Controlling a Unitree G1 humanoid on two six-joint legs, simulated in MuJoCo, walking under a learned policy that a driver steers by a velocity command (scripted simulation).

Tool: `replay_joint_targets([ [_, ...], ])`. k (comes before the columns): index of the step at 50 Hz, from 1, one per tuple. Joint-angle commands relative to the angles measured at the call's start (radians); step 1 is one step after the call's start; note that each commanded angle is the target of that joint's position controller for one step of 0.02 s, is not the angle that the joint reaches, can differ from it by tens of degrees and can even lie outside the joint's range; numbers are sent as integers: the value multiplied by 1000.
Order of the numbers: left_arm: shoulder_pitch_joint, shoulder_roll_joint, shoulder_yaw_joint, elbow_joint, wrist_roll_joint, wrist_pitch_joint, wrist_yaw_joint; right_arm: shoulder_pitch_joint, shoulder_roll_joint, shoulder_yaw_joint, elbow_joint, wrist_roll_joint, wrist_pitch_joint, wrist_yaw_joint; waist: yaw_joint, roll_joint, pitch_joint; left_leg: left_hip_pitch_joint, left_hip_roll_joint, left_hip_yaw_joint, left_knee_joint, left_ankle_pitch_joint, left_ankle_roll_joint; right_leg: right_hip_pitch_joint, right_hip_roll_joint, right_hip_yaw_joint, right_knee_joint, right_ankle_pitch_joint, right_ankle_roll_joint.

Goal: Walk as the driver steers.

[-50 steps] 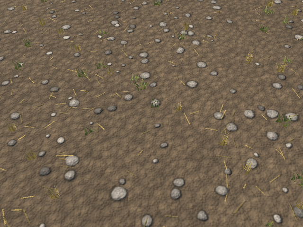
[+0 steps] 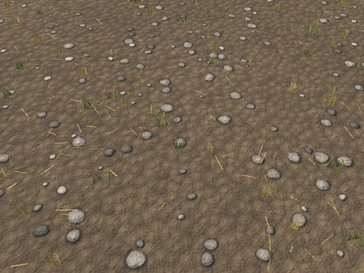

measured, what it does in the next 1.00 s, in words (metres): walks ahead: right foot, then left foot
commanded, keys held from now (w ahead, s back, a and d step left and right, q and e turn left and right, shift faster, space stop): w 1.00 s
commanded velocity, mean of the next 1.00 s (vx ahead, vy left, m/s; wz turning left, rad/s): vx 0.47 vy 0.00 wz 0.00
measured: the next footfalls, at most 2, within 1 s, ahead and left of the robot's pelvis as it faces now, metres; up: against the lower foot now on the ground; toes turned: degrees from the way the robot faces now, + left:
right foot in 0.34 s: +0.37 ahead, -0.14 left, +0.00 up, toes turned -3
left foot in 0.90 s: +0.69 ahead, +0.09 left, +0.00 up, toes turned +2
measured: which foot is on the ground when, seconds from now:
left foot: down 0.00-0.34, up 0.36-0.88, down 0.90-1.00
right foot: up 0.00-0.32, down 0.34-0.90, up 0.92-1.00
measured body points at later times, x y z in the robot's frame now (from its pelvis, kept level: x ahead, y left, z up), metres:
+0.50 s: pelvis +0.27 -0.06 +0.00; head +0.30 -0.06 +0.45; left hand +0.38 +0.20 -0.13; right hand +0.29 -0.32 -0.14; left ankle +0.17 +0.09 -0.63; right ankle +0.33 -0.13 -0.74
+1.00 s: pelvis +0.57 +0.00 -0.01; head +0.60 +0.02 +0.44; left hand +0.56 +0.27 -0.15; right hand +0.73 -0.25 -0.11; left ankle +0.65 +0.09 -0.74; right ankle +0.41 -0.14 -0.65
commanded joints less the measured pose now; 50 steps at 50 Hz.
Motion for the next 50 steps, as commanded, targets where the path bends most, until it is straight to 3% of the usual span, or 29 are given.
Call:
replay_joint_targets([
  [1, -122, 84, 20, -100, 15, -48, -14, 67, -98, -3, -28, -2, -6, 11, -8, 96, 158, 241, 296, -385, -333, 83, 134, -489, -101, 36, 83, 149, -23],
  [3, -143, 60, 20, -104, 19, -41, -27, 118, -72, 8, -20, -11, 12, 4, -13, 122, 128, 232, 244, -257, -331, 289, 113, -438, -105, -9, 18, 206, 0],
  [7, -344, 6, -7, -189, 21, -31, -35, 129, -130, 4, -44, -17, 27, -22, -44, 103, 168, 116, 208, -152, -372, 377, 121, -356, -72, -66, -274, 337, 43],
  [9, -415, 11, -14, -219, 16, -30, -42, 152, -159, -3, -47, -11, 25, -28, -57, 123, 177, 76, 211, -131, -398, 356, 125, -268, -41, -93, -391, 391, 47],
  [12, -466, 43, -13, -254, 9, -31, -53, 165, -168, -12, -39, 6, 23, -29, -41, 134, 198, 141, 254, -119, -391, 401, 119, -233, -34, -73, -486, 409, 17],
  [14, -440, 77, -1, -262, 11, -37, -60, 143, -180, -21, -45, 5, 29, -29, 1, 141, 158, 222, 274, -98, -314, 604, 96, -167, -14, -73, -526, 377, -15],
  [15, -385, 103, 11, -252, 12, -38, -60, 130, -194, -27, -50, -1, 34, -29, 37, 163, 101, 253, 278, -86, -232, 805, 83, -80, 15, -89, -518, 350, -33],
  [16, -257, 137, 32, -218, 10, -37, -56, 112, -199, -29, -56, -8, 44, -28, 106, 180, 13, 250, 259, -60, -78, 984, 66, 81, 49, -110, -505, 327, -56],
  [17, -81, 179, 55, -166, 6, -30, -47, 93, -193, -26, -71, -14, 50, -25, 188, 176, -91, 151, 219, -36, 135, 993, 37, 327, 37, -90, -507, 336, -87],
  [18, 93, 264, 75, -132, 20, -21, -34, 104, -147, -8, -101, -34, 46, -20, 222, 22, -241, -99, 144, -5, 477, 605, 11, 642, -188, 186, -500, 259, -150],
  [19, 126, 282, 71, -112, 40, -21, -49, 251, 21, 32, -90, -12, 21, -4, 123, -270, -411, -415, -45, -100, 804, -194, -33, 888, -404, 716, -699, -10, -311],
  [20, 63, 183, 46, -116, 32, -24, -50, 150, -96, 5, -96, 18, -7, 0, 144, -166, -288, -520, 8, -187, 917, -196, -5, 788, -355, 742, -796, -72, -253],
  [21, -39, 140, 34, -133, 27, -29, -47, 30, -153, -12, -136, 41, -21, 0, 120, -103, -120, -573, 58, -147, 919, -104, 12, 620, -329, 563, -807, 17, -207],
  [22, -127, 122, 26, -152, 32, -36, -51, -26, -159, -14, -148, 35, -25, -10, 83, 17, -56, -514, 113, -127, 873, -5, 14, 448, -298, 430, -830, 178, -187],
  [23, -166, 102, 21, -156, 43, -41, -56, -41, -153, -25, -150, 21, -18, -18, 48, 38, -19, -459, 144, -117, 823, 44, 11, 325, -262, 331, -851, 278, -176],
  [24, -174, 80, 15, -145, 54, -45, -60, -14, -132, -27, -149, 14, -3, -19, 12, 11, -16, -396, 173, -126, 788, 74, 15, 258, -229, 267, -879, 304, -166],
  [26, -153, 77, 13, -122, 48, -47, -59, 6, -98, -28, -149, 14, 20, -22, -13, -24, 14, -374, 186, -110, 724, 73, 7, 189, -204, 195, -930, 319, -186],
  [29, -97, 116, 19, -98, 46, -47, -37, -122, -120, -38, -200, 0, 32, -26, -1, -14, 78, -488, 205, -91, 583, 182, -27, 174, -196, 137, -972, 335, -190],
  [31, -53, 132, 22, -88, 45, -39, -23, -214, -120, -38, -231, -7, 27, -22, 24, 1, 90, -548, 203, -84, 449, 298, -40, 214, -192, 117, -977, 366, -178],
  [35, 23, 151, 24, -72, 33, -30, -11, -369, -97, -25, -275, -1, 14, -4, 74, -1, 98, -497, 150, -33, 190, 464, -40, 261, -160, 44, -972, 397, -139],
  [40, 115, 159, 30, -32, 25, -5, -6, -503, -107, -16, -334, 10, 3, 27, 108, -7, 126, -539, 119, -30, 60, 393, -16, 450, -228, 55, -895, 433, -131],
  [43, 86, 183, 40, -38, 25, 10, -1, -439, -153, -32, -336, 12, -5, 39, 46, -45, 72, -405, 74, -2, 22, 278, 26, 515, -251, 51, -781, 681, -102],
  [44, 61, 185, 39, -45, 28, 16, -1, -331, -184, -50, -307, 11, -6, 37, -18, -54, 3, -248, 38, 29, 7, 274, 50, 501, -221, 22, -655, 853, -83],
  [45, 50, 159, 28, -58, 35, 18, -1, -147, -239, -76, -254, 8, -5, 30, -96, -41, -115, 19, 53, 9, 27, 303, 88, 396, -167, -18, -441, 862, -52],
  [46, 124, 81, 2, -83, 46, 7, -6, 19, -335, -100, -223, -17, -2, 22, -101, 115, -286, 432, 306, -338, 45, 260, 209, 42, -59, -69, -56, 531, 5],
  [47, 191, 4, -23, -67, 40, -18, -15, 62, -327, -94, -205, -11, 3, 28, -78, 295, -406, 613, 446, -739, -113, 99, 300, -213, 78, 33, 178, -180, 32],
  [48, 93, 123, 8, -82, 8, -37, -19, 20, -242, -69, -209, -1, 3, 26, -92, 220, -298, 542, 403, -685, -156, 27, 245, -322, 15, 111, 272, -172, 10],
  [49, 3, 158, 17, -114, -6, -49, -19, -82, -211, -57, -231, 2, 3, 23, -69, 174, -153, 381, 375, -531, -180, 99, 204, -358, -39, 74, 258, -74, -2],
  [50, -42, 153, 20, -119, 5, -50, -12, -160, -186, -48, -246, -6, 3, 24, -38, 93, -80, 225, 338, -424, -214, 201, 187, -314, -84, 52, 206, 17, 0],
])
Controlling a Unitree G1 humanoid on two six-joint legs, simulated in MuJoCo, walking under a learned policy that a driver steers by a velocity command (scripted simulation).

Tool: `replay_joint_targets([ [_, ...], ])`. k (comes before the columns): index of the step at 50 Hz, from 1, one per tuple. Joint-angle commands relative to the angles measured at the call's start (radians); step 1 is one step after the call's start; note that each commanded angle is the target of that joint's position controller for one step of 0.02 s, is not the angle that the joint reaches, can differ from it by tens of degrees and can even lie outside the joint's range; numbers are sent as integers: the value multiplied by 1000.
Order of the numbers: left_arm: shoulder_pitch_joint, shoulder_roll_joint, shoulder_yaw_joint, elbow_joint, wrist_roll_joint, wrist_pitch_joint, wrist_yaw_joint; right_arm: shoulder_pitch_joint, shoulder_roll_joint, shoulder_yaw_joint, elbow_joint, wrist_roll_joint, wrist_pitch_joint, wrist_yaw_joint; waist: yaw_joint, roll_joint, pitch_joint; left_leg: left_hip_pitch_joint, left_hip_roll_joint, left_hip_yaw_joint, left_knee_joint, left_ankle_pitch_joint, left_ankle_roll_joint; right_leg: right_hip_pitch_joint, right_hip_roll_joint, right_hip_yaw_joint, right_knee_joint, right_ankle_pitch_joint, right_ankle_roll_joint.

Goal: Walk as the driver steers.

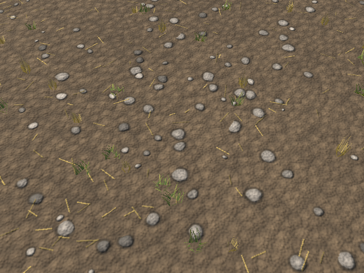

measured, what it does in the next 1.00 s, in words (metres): walks ahead, turning right: right foot, then left foot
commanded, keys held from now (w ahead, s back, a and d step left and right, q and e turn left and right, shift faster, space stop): w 0.04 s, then w+e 0.96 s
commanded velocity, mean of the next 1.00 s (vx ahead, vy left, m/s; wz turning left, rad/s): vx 0.50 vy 0.00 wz -0.44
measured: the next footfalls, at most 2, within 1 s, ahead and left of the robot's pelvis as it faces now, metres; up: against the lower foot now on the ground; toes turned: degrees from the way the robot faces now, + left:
right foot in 0.48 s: +0.42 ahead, -0.16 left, +0.00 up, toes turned -13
left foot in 0.96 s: +0.75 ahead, -0.06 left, +0.00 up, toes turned -31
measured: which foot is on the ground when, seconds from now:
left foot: down 0.00-0.46, up 0.48-0.94, down 0.96-1.00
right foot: up 0.00-0.46, down 0.48-0.96, up 0.98-1.00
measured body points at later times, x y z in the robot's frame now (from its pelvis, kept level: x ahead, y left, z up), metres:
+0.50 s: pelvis +0.29 -0.05 -0.02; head +0.32 -0.06 +0.43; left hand +0.52 +0.15 -0.11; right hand +0.24 -0.32 -0.16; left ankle +0.10 +0.09 -0.70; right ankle +0.38 -0.15 -0.73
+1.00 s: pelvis +0.58 -0.10 -0.01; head +0.60 -0.11 +0.44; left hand +0.74 +0.14 -0.12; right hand +0.67 -0.42 -0.08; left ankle +0.72 -0.05 -0.73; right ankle +0.39 -0.14 -0.70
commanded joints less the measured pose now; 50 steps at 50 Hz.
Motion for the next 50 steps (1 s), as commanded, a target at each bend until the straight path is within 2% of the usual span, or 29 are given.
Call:
replay_joint_targets([
  [1, -63, 122, 34, -90, 2, -30, 9, 111, -106, -24, -9, -12, -3, -2, -53, 62, -95, 378, 279, -373, -306, 78, 169, -392, -122, 38, 107, 141, -15],
  [2, -37, 96, 34, -85, 6, -16, 9, 99, -88, -20, -4, -19, -5, 2, -24, 81, -88, 313, 252, -324, -338, 97, 163, -332, -142, 42, 75, 173, -13],
  [4, -3, 53, 31, -70, 0, 12, 11, 111, -94, -24, 15, -16, -12, 1, -1, 84, -66, 256, 238, -236, -384, 135, 170, -309, -152, 34, 35, 204, -1],
  [6, -56, 59, 36, -91, 1, 25, 14, 140, -119, -31, 35, -22, -17, -11, -6, 74, -28, 249, 238, -173, -413, 178, 170, -376, -156, 47, -25, 284, 12],
  [9, -142, 58, 41, -121, 5, 23, 9, 177, -129, -34, 55, -25, -14, -29, -28, 65, -3, 288, 228, -90, -427, 207, 145, -446, -131, 77, -174, 443, 19],
  [13, -270, 37, 31, -167, 10, 15, -11, 200, -142, -33, 65, -18, -11, -44, -68, 59, 30, 319, 217, 13, -448, 201, 108, -412, -101, 12, -384, 594, 13],
  [18, -389, 26, 21, -246, 8, 15, -44, 273, -156, -40, 97, -6, 21, -52, -104, 44, 65, 532, 284, 65, -363, 326, 95, -497, -81, -40, -485, 483, -19],
  [19, -395, 31, 23, -262, 6, 14, -52, 266, -165, -43, 94, -3, 30, -55, -95, 52, 63, 559, 295, 76, -327, 405, 88, -489, -72, -60, -494, 432, -30],
  [21, -352, 61, 37, -276, 5, 16, -63, 233, -195, -51, 76, -1, 45, -64, -51, 93, 8, 575, 296, 110, -200, 742, 64, -366, -13, -127, -492, 329, -64],
  [22, -272, 90, 54, -267, 4, 19, -64, 220, -208, -55, 67, -2, 54, -70, -4, 114, -48, 565, 288, 126, -75, 898, 50, -247, 29, -156, -485, 287, -86],
  [23, -121, 139, 82, -233, 1, 20, -59, 199, -211, -54, 55, 1, 61, -74, 79, 103, -129, 497, 254, 149, 125, 918, 22, -34, 71, -160, -543, 332, -120],
  [24, 46, 229, 118, -202, 5, 28, -39, 203, -200, -45, 31, -6, 54, -76, 146, 8, -231, 260, 210, 153, 427, 649, -20, 282, -35, 41, -579, 340, -182],
  [25, 56, 316, 131, -202, -1, 27, -30, 302, -37, 4, -12, -36, 20, -52, 32, -236, -322, -198, -14, 68, 782, -334, -83, 628, -289, 603, -655, 232, -368],
  [26, 99, 253, 110, -214, 10, 21, -27, 216, -109, -5, -31, 6, -29, -33, 92, -161, -425, -334, -37, -151, 910, -439, -64, 714, -339, 809, -787, 175, -401],
  [27, 62, 195, 96, -213, 16, 15, -22, 122, -148, -16, -62, 38, -53, -24, 104, -122, -293, -421, 23, -170, 892, -354, -37, 641, -302, 651, -795, 240, -342],
  [28, -11, 159, 86, -231, 11, 9, -22, 91, -146, -14, -69, 29, -63, -27, 64, -25, -205, -391, 70, -161, 801, -264, -24, 486, -257, 516, -797, 328, -301],
  [29, -87, 130, 77, -252, 13, 9, -23, 80, -150, -23, -63, 4, -60, -35, 19, 29, -142, -318, 100, -151, 710, -223, -32, 325, -220, 425, -813, 434, -276],
  [30, -129, 105, 67, -271, 21, 8, -21, 95, -159, -32, -64, -7, -46, -38, -19, 27, -120, -242, 119, -154, 662, -201, -40, 222, -194, 372, -840, 502, -270],
  [33, -128, 138, 73, -283, 15, 7, -8, 103, -124, -32, -86, -21, -10, -42, -53, 2, -79, -185, 125, -127, 516, -159, -85, 77, -163, 298, -887, 589, -274],
  [35, -97, 171, 82, -281, 11, 9, 6, 27, -107, -26, -117, -27, -2, -47, -34, -10, -52, -190, 106, -107, 372, -37, -111, 28, -129, 246, -898, 595, -253],
  [37, -69, 174, 84, -278, 6, 16, 14, -51, -88, -18, -141, -26, -3, -43, -4, -34, -41, -149, 71, -99, 201, 117, -115, 1, -82, 202, -882, 549, -211],
  [39, -36, 172, 84, -273, 4, 23, 17, -116, -80, -13, -164, -16, -8, -35, 28, -58, -41, -92, 33, -90, 73, 229, -112, -11, -66, 201, -867, 485, -181],
  [42, 9, 166, 83, -261, -2, 31, 18, -173, -106, -19, -197, -1, -15, -25, 48, -78, -39, -73, 13, -116, -12, 226, -101, 55, -96, 277, -815, 408, -165],
  [44, 15, 162, 83, -263, -1, 37, 23, -170, -135, -29, -206, 0, -26, -17, 36, -89, -45, -61, 8, -135, -56, 155, -82, 128, -124, 345, -754, 387, -155],
  [46, -9, 161, 83, -275, 3, 44, 26, -96, -156, -41, -193, 1, -38, -15, -11, -119, -62, 34, 3, -122, -95, 91, -49, 152, -124, 384, -680, 431, -136],
  [47, -25, 136, 74, -287, 6, 43, 25, -1, -182, -55, -172, -8, -43, -20, -60, -114, -118, 185, 21, -122, -117, 101, -18, 125, -79, 360, -582, 485, -108],
  [48, -42, 84, 53, -311, 19, 38, 19, 150, -234, -70, -159, -26, -45, -28, -131, -41, -246, 439, 170, -251, -85, 75, 48, 7, -22, 286, -332, 407, -71],
  [49, 88, 26, 36, -337, -5, 28, 21, 268, -311, -90, -129, -41, -31, -30, -92, 259, -382, 789, 400, -678, -142, -92, 207, -351, 121, 144, 2, -12, 2],
  [50, 118, 108, 42, -325, -16, 24, 21, 270, -243, -77, -129, -12, -24, -25, -92, 301, -368, 799, 457, -867, -196, -294, 228, -504, 50, 156, 172, -137, 16],
])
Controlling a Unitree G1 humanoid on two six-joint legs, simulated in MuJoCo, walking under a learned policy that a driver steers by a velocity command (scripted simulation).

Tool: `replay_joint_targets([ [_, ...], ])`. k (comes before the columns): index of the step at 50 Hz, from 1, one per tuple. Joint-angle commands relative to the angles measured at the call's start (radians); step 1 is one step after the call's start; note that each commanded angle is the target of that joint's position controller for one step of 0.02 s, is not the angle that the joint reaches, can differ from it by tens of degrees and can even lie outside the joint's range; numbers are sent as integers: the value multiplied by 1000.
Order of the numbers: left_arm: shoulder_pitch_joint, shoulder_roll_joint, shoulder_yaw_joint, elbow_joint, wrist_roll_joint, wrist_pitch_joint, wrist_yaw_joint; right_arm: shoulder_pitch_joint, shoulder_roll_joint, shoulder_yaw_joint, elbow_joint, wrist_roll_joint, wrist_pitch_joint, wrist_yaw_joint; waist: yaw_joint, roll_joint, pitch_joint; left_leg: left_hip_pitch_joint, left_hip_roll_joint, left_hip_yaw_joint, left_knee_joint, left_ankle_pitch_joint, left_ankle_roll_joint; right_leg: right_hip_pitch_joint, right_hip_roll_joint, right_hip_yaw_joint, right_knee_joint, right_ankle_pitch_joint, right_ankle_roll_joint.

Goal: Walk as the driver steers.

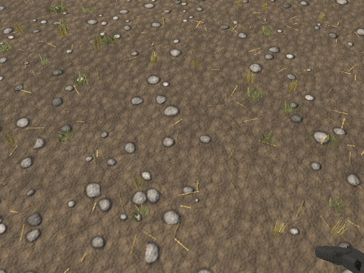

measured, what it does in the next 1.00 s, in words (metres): walks ahead: right foot, then left foot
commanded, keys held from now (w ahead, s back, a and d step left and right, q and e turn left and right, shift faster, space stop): w+e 0.26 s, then e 0.14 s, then q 0.60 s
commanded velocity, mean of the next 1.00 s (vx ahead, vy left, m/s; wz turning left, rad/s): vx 0.24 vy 0.00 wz -0.14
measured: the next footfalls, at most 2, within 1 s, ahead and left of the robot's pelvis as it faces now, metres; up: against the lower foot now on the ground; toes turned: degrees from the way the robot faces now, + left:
right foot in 0.46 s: +0.35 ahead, -0.18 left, +0.00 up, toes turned -18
left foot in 0.94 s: +0.36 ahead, +0.06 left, +0.00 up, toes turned -2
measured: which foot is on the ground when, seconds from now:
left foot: down 0.00-0.46, up 0.48-0.92, down 0.94-1.00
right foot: up 0.00-0.44, down 0.46-0.94, up 0.96-1.00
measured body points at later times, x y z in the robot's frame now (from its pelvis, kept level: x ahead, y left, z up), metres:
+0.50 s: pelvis +0.23 -0.05 +0.00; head +0.28 -0.08 +0.44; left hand +0.52 +0.12 -0.07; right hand +0.20 -0.35 -0.13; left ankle +0.11 +0.12 -0.67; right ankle +0.32 -0.17 -0.72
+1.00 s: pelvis +0.31 -0.03 +0.01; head +0.34 -0.01 +0.46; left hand +0.49 +0.23 -0.11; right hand +0.40 -0.33 -0.09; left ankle +0.31 +0.06 -0.72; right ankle +0.30 -0.17 -0.70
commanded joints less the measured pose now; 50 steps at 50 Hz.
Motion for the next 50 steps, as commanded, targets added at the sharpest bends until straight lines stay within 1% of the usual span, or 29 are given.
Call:
replay_joint_targets([
  [1, 13, 142, 12, -103, -13, -23, -2, 286, -147, -55, -8, 13, 12, -10, -156, 191, -197, 726, 440, -644, -205, -373, 224, -633, -93, -22, 510, -3, 30],
  [2, -58, 144, 14, -117, -1, -16, -2, 239, -125, -46, -15, 5, 22, -11, -149, 106, -110, 594, 392, -493, -217, -273, 187, -608, -129, -62, 500, 74, 36],
  [3, -101, 130, 17, -133, 10, -16, -4, 203, -113, -40, -9, -2, 27, -11, -127, 85, -46, 481, 352, -400, -245, -168, 174, -583, -155, -70, 451, 124, 36],
  [4, -105, 114, 20, -139, 8, -12, -9, 184, -95, -33, -5, -7, 27, -11, -103, 102, -20, 410, 318, -319, -272, -95, 161, -542, -182, -73, 413, 153, 32],
  [7, -102, 57, 9, -157, -3, 7, -18, 182, -110, -41, 15, 6, 16, -6, -81, 128, 2, 338, 299, -181, -342, 2, 177, -513, -210, -106, 334, 192, 39],
  [10, -154, 45, 3, -183, 6, 12, -21, 194, -151, -55, 36, 5, 14, -9, -84, 97, 7, 364, 315, -89, -367, 104, 191, -553, -223, -110, 222, 298, 54],
  [13, -222, 36, -3, -194, 4, 3, -37, 198, -168, -59, 51, 8, 24, -14, -106, 90, 19, 386, 287, 29, -368, 153, 161, -525, -215, -145, 57, 456, 49],
  [15, -291, 24, -8, -214, 11, -3, -50, 197, -180, -59, 58, 11, 38, -22, -123, 86, 51, 376, 268, 108, -334, 275, 136, -472, -190, -196, -67, 525, 44],
  [17, -331, 27, -6, -234, 13, -4, -64, 221, -201, -63, 70, 20, 53, -28, -135, 100, 45, 407, 275, 146, -286, 386, 117, -421, -164, -241, -138, 522, 36],
  [19, -327, 54, 8, -250, 14, 0, -75, 220, -225, -71, 71, 36, 66, -33, -117, 126, 22, 456, 290, 163, -209, 505, 96, -371, -134, -264, -185, 451, 9],
  [21, -209, 97, 34, -229, 23, 2, -77, 213, -240, -76, 68, 55, 76, -40, -43, 130, -47, 459, 282, 173, -26, 670, 72, -196, -71, -287, -263, 412, -37],
  [22, -88, 134, 56, -198, 25, 0, -66, 224, -215, -66, 72, 55, 77, -39, 26, 89, -110, 390, 242, 192, 144, 606, 40, 3, -44, -276, -351, 541, -72],
  [23, 1, 211, 71, -187, 37, 6, -40, 259, -153, -40, 52, 10, 70, -32, 47, -70, -210, 151, 182, 201, 446, 158, -13, 290, -225, -64, -310, 965, -140],
  [24, -74, 264, 48, -224, 65, -1, -29, 394, -59, 5, 36, -11, 57, -10, -71, -254, -391, -142, 54, 83, 785, -664, -66, 549, -551, 362, -283, 1329, -365],
  [25, -26, 164, 26, -216, 59, 4, -37, 369, -163, -15, 96, 27, 59, 2, 18, -92, -519, -90, 87, -87, 830, -618, -62, 484, -529, 322, -329, 1208, -362],
  [26, -79, 131, 12, -197, 49, 0, -45, 279, -177, -22, 71, 57, 70, 4, 9, -78, -364, -157, 121, -66, 802, -570, -59, 385, -471, 169, -349, 1120, -314],
  [27, -136, 97, 1, -180, 33, -4, -47, 231, -157, -16, 66, 46, 82, -5, -19, -20, -257, -169, 152, -54, 713, -513, -61, 257, -411, 85, -384, 977, -256],
  [28, -192, 70, -10, -172, 35, -7, -46, 220, -152, -18, 78, 33, 100, -18, -51, -22, -185, -116, 173, -59, 643, -465, -69, 117, -379, 27, -426, 879, -223],
  [30, -269, 72, -9, -155, 63, -16, -44, 303, -136, -22, 114, 27, 139, -34, -118, -64, -147, 79, 156, -39, 588, -359, -93, -113, -340, -88, -510, 818, -209],
  [32, -313, 73, -7, -140, 72, -27, -35, 324, -119, -22, 121, 22, 154, -48, -137, -85, -132, 120, 146, -29, 505, -310, -105, -161, -333, -152, -539, 773, -206],
  [35, -296, 108, 9, -111, 58, -17, -7, 236, -123, -25, 84, 19, 162, -54, -97, -82, -111, 58, 154, -20, 438, -251, -95, -107, -367, -158, -568, 602, -210],
  [38, -275, 112, 15, -87, 50, 7, 16, 169, -127, -31, 47, 24, 173, -49, -67, -79, -75, -7, 161, -11, 407, -262, -84, -54, -402, -141, -596, 410, -212],
  [41, -274, 116, 19, -74, 44, 24, 22, 148, -117, -33, 26, 23, 178, -37, -59, -76, -63, -3, 149, 18, 345, -292, -70, -10, -418, -161, -578, 406, -203],
  [44, -282, 133, 27, -63, 32, 40, 22, 163, -108, -35, 16, 23, 176, -17, -72, -85, -79, 64, 118, 65, 222, -290, -42, 38, -425, -197, -506, 525, -178],
  [46, -295, 135, 30, -53, 9, 52, 26, 229, -108, -41, 33, 21, 172, -4, -114, -81, -94, 183, 75, 106, 21, -145, -1, 26, -394, -251, -407, 533, -115],
  [47, -249, 108, 27, -32, 4, 55, 25, 249, -149, -53, 35, 12, 170, -6, -111, -15, -74, 248, 86, 37, -102, -2, 40, -28, -339, -305, -296, 435, -38],
  [48, -238, 55, 16, -53, 40, 52, 19, 264, -272, -83, 18, 6, 167, -24, -72, 256, -74, 382, 307, -276, -143, 363, 131, -255, -212, -410, -18, 169, 67],
  [49, -340, 58, 14, -101, 52, 45, 22, 257, -312, -85, -7, -16, 158, -21, -111, 354, -51, 401, 449, -484, -176, 526, 317, -479, -68, -315, 189, -172, 114],
  [50, -382, 90, 22, -106, 45, 44, 21, 272, -276, -77, -14, -28, 137, -12, -139, 226, -94, 409, 415, -443, -177, 502, 335, -502, -83, -197, 318, -169, 105],
])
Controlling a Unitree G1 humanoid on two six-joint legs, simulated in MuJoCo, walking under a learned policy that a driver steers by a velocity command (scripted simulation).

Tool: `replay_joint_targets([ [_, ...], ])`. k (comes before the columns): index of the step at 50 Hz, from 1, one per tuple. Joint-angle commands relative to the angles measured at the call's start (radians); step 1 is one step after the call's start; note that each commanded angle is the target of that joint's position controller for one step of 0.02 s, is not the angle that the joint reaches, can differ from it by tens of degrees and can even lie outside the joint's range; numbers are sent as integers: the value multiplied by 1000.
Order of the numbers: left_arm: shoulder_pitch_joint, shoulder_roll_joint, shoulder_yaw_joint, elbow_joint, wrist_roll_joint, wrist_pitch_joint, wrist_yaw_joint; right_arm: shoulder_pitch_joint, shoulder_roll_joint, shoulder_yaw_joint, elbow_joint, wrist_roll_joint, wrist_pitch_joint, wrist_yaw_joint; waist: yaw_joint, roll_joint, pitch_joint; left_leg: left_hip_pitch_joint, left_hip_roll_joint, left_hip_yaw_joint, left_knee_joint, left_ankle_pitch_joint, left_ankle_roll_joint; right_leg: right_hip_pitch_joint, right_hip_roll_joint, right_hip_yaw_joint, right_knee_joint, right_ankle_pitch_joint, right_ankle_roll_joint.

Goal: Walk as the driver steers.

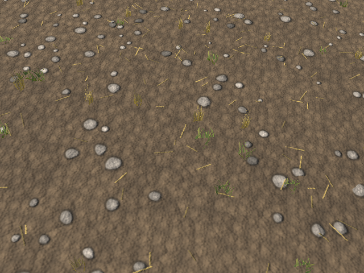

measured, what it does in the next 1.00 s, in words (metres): walks ahead, turning left: right foot, then left foot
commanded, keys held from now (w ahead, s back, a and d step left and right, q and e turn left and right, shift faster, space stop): q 0.26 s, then w+q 0.42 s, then w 0.32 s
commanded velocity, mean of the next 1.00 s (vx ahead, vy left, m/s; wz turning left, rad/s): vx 0.26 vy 0.00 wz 0.49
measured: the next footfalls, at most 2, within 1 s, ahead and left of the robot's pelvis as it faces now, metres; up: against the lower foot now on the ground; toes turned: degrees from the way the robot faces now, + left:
right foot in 0.42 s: +0.10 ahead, -0.13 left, +0.00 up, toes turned +20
left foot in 0.88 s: +0.26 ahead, +0.27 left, +0.00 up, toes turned +31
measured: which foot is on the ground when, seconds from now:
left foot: down 0.00-0.42, up 0.44-0.86, down 0.88-1.00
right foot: up 0.00-0.40, down 0.42-0.88, up 0.90-1.00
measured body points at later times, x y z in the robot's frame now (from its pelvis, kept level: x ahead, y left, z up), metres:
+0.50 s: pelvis +0.05 -0.02 +0.01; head +0.06 -0.02 +0.46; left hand +0.09 +0.29 -0.09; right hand +0.27 -0.25 -0.09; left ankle +0.00 +0.09 -0.69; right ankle +0.06 -0.14 -0.73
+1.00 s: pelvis +0.21 +0.14 +0.00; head +0.25 +0.17 +0.45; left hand +0.10 +0.40 -0.13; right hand +0.50 +0.01 -0.09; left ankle +0.22 +0.25 -0.73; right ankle +0.16 -0.07 -0.63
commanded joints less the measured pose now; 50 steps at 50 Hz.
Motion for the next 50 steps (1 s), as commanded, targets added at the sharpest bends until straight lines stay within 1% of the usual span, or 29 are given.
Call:
replay_joint_targets([
  [1, -87, 91, 25, -101, -8, -17, 3, 61, -224, -54, -68, -16, -47, -1, -20, 180, -119, 281, 294, -403, -247, 711, 258, -310, 57, 165, 378, -135, 13],
  [2, -59, 91, 28, -78, -6, -15, 10, 15, -199, -52, -78, 5, -50, -7, 3, 131, -122, 286, 252, -355, -234, 679, 208, -318, 44, 177, 360, -66, 13],
  [3, -54, 107, 34, -72, 0, -13, 16, -13, -173, -43, -86, 25, -46, -15, 14, 134, -122, 275, 238, -337, -235, 675, 186, -304, 37, 186, 342, -21, 18],
  [6, -35, 85, 30, -67, -10, -18, 13, -3, -166, -40, -100, 23, -36, -29, 25, 135, -159, 284, 202, -315, -231, 717, 184, -248, 64, 184, 311, 67, 34],
  [9, -66, 68, 22, -73, -13, -23, 12, 15, -182, -48, -108, 27, -26, -40, 7, 143, -150, 303, 189, -340, -230, 641, 181, -233, 74, 195, 160, 101, 50],
  [13, -76, 74, 20, -72, -16, -28, 0, -9, -199, -56, -130, 24, -11, -42, -1, 174, -126, 215, 169, -391, -235, 491, 184, -126, 89, 202, 14, 110, 60],
  [14, -68, 79, 20, -71, -18, -32, -5, -7, -197, -56, -133, 27, -9, -40, -4, 174, -136, 197, 161, -412, -251, 364, 186, -96, 93, 200, -22, 113, 56],
  [17, -78, 91, 23, -79, -29, -54, -27, -19, -185, -50, -141, 32, -9, -32, -13, 204, -92, 110, 133, -495, -302, -68, 186, -15, 104, 187, -148, 92, 28],
  [20, 15, 94, 32, -52, -38, -90, -39, -50, -163, -38, -151, 32, -12, -33, 51, 190, -72, 13, 71, -519, -253, -203, 144, 197, 100, 165, -396, 198, -18],
  [21, 88, 128, 44, -32, -30, -98, -36, -52, -124, -26, -159, 29, -17, -34, 78, 138, -99, -97, 27, -475, -153, -248, 99, 358, 12, 226, -429, 204, -53],
  [22, 201, 177, 52, -13, -9, -98, -28, -26, -35, -1, -162, 20, -22, -30, 89, -52, -167, -230, -85, -298, 170, -310, 30, 513, -199, 441, -480, 64, -121],
  [23, 224, 255, 67, 4, 21, -104, -41, -60, -88, -15, -230, 43, -37, -28, 70, -235, -63, -482, -120, -217, 313, -300, 16, 464, -354, 782, -590, -148, -253],
  [24, 155, 193, 53, -22, 10, -114, -41, -76, -166, -33, -218, 38, -45, -27, 62, -157, 15, -530, -31, -227, 423, -213, 1, 419, -341, 741, -605, -233, -266],
  [25, 115, 138, 37, -33, -8, -115, -33, -66, -186, -44, -201, 35, -45, -22, 53, -145, 44, -548, -17, -210, 458, -133, -13, 408, -284, 633, -608, -199, -228],
  [27, 105, 111, 24, -37, -17, -111, -20, -56, -152, -41, -190, 29, -46, -10, 55, -118, 49, -548, 18, -184, 492, -16, -42, 404, -227, 482, -620, -43, -185],
  [30, 166, 110, 19, -21, -1, -121, -14, -79, -87, -23, -208, 40, -61, 8, 80, -96, 31, -535, 39, -137, 510, 117, -64, 394, -190, 309, -640, 175, -181],
  [33, 197, 126, 20, -13, -2, -119, -17, -120, -66, -13, -240, 40, -62, 16, 99, -84, 38, -531, 55, -106, 407, 192, -82, 401, -185, 200, -646, 306, -188],
  [37, 244, 155, 22, 10, -15, -113, -27, -200, -19, 11, -274, 36, -72, 37, 126, -74, 70, -408, 50, -39, 174, 251, -63, 364, -184, 103, -652, 381, -185],
  [39, 267, 176, 25, 27, -31, -107, -34, -222, -22, 13, -286, 40, -75, 48, 120, -73, 91, -351, 38, -7, 89, 214, -33, 374, -207, 88, -653, 411, -186],
  [41, 276, 198, 30, 42, -44, -99, -38, -215, -46, 4, -293, 38, -78, 54, 90, -86, 82, -272, 7, 22, 20, 152, 9, 415, -233, 75, -607, 599, -180],
  [42, 273, 213, 32, 47, -47, -96, -38, -169, -72, -9, -286, 34, -78, 53, 49, -104, 41, -176, -27, 43, -11, 131, 35, 433, -234, 54, -530, 820, -169],
  [43, 264, 219, 30, 53, -48, -91, -35, -44, -106, -31, -252, 34, -76, 50, -34, -99, -41, 10, -64, 67, -71, 178, 68, 420, -213, 8, -375, 1018, -146],
  [44, 278, 198, 20, 52, -41, -94, -29, 112, -156, -60, -205, 34, -69, 38, -107, -80, -140, 270, -83, 60, -77, 221, 93, 311, -178, -31, -173, 1036, -115],
  [45, 288, 126, -8, 14, -12, -104, -29, 262, -240, -83, -181, 26, -59, 18, -151, 67, -280, 629, 124, -237, -60, 167, 168, -4, -111, -46, 176, 649, -63],
  [46, 366, 34, -42, -4, -4, -127, -40, 261, -294, -77, -178, 27, -65, 18, -66, 285, -448, 762, 356, -755, -223, 0, 306, -228, 48, 100, 463, -136, -31],
  [47, 258, 142, -11, -4, -43, -140, -47, 246, -193, -49, -179, 19, -78, 27, -116, 168, -397, 704, 341, -737, -284, -16, 271, -312, 13, 215, 557, -110, -42],
  [48, 181, 153, -8, -39, -61, -146, -49, 190, -167, -37, -167, 18, -87, 30, -95, 162, -232, 560, 306, -569, -295, 84, 238, -369, -24, 186, 552, -28, -56],
  [49, 159, 135, -13, -39, -45, -150, -42, 128, -144, -29, -163, 22, -92, 30, -56, 96, -156, 421, 261, -455, -306, 177, 215, -340, -65, 177, 488, 60, -60],
  [50, 165, 132, -8, -34, -27, -144, -40, 82, -117, -21, -164, 15, -96, 33, -18, 101, -104, 308, 223, -371, -333, 261, 206, -294, -89, 176, 436, 116, -56],
])
Over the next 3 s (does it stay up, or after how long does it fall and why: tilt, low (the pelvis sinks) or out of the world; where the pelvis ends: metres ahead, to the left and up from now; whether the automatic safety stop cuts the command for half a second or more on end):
stays up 1.04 0.37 0.01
